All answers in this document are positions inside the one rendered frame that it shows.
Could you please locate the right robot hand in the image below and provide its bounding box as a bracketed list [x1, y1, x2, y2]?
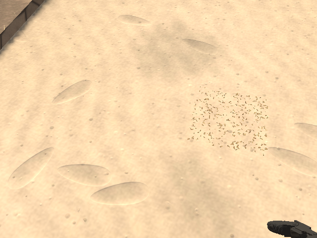
[267, 220, 317, 238]

